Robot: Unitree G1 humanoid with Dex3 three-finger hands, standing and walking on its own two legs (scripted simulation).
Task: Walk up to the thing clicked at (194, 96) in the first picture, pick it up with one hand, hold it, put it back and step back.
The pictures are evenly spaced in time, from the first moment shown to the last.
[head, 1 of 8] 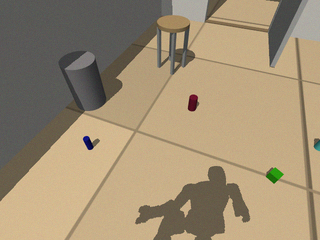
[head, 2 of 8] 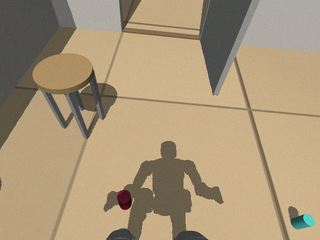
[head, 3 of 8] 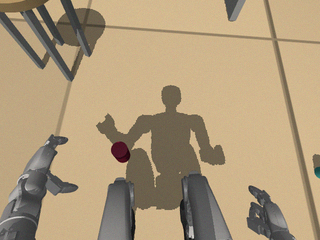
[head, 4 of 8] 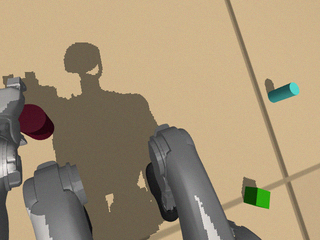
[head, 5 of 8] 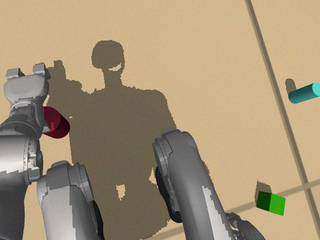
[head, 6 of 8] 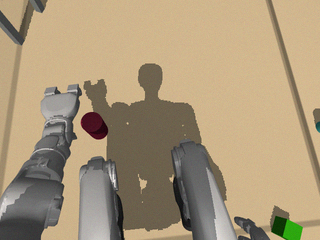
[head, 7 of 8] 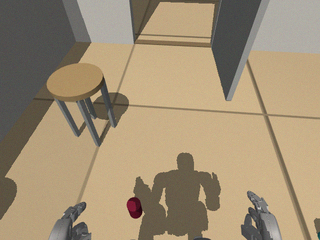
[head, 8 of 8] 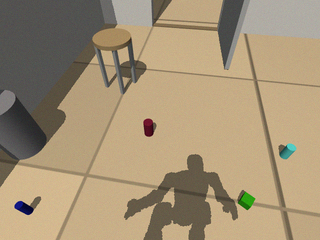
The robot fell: no
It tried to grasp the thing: yes
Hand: left
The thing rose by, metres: 0.01
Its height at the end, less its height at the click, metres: +0.00
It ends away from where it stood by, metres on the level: 0.00
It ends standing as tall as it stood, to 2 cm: yes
